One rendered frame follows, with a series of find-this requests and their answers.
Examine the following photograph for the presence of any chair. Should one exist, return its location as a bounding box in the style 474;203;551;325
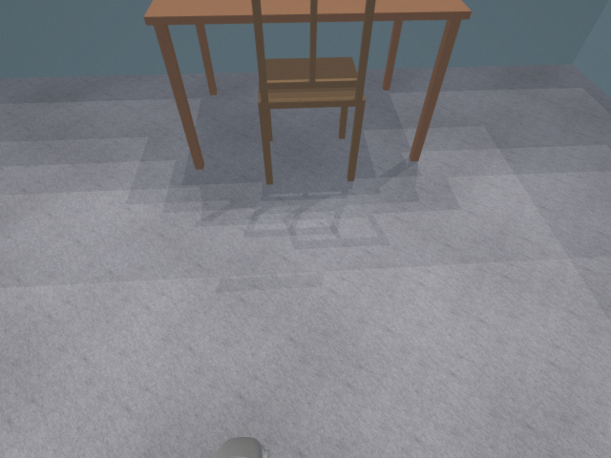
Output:
251;0;376;184

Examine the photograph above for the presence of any table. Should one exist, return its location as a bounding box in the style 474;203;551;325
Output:
144;0;472;170

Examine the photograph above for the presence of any robot left thigh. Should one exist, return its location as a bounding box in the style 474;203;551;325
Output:
212;437;269;458

